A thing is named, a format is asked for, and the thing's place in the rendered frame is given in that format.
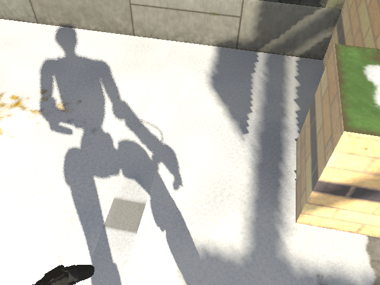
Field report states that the left robot hand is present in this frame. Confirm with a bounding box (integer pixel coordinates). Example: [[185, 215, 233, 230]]
[[32, 265, 94, 285]]

